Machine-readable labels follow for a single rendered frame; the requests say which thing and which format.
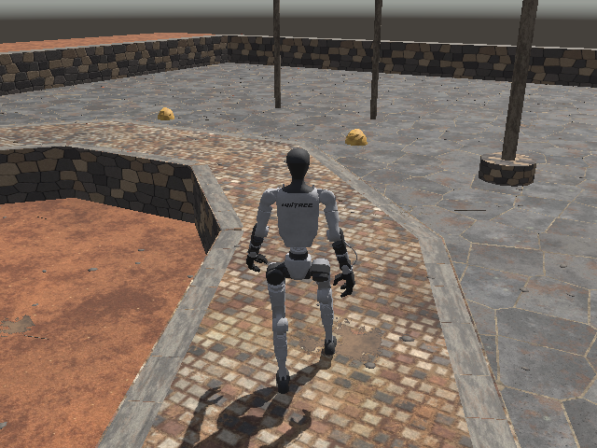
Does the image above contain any left robot foot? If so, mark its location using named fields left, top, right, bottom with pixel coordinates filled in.
left=276, top=369, right=290, bottom=394

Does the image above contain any left robot forearm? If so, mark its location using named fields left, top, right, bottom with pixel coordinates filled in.
left=247, top=224, right=264, bottom=258

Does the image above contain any right robot shin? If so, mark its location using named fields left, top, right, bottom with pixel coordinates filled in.
left=320, top=288, right=334, bottom=343

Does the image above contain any robot left upper arm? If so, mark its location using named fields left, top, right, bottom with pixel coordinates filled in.
left=254, top=188, right=279, bottom=238

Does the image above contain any right robot forearm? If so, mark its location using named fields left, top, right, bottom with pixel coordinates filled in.
left=332, top=228, right=353, bottom=274

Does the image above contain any right robot hand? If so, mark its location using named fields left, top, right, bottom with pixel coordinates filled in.
left=333, top=271, right=355, bottom=297

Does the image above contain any left robot hand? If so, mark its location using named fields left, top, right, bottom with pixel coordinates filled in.
left=246, top=254, right=268, bottom=272

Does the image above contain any robot right upper arm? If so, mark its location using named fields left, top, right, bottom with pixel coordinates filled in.
left=317, top=189, right=341, bottom=242

